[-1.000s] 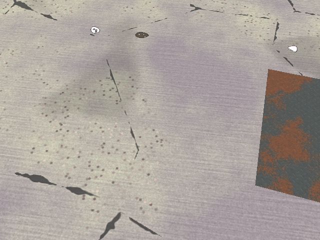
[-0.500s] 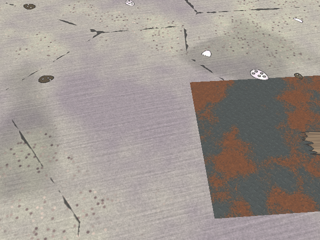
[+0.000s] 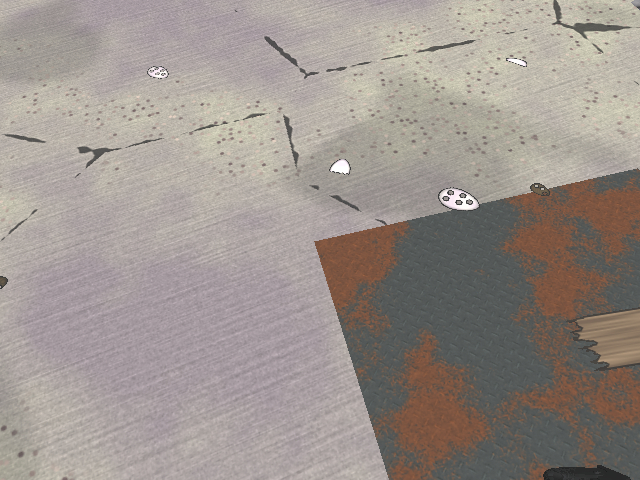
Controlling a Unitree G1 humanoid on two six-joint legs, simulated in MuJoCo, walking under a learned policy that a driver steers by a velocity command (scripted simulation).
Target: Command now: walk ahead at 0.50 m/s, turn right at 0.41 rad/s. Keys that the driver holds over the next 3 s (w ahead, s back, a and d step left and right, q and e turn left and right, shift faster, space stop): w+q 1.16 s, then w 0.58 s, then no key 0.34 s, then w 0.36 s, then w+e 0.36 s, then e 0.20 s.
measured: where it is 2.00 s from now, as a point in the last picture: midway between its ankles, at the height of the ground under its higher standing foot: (231, 264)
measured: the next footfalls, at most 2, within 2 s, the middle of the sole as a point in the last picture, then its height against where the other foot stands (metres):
left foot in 0.12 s outside the picture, level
right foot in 0.64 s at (401, 444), level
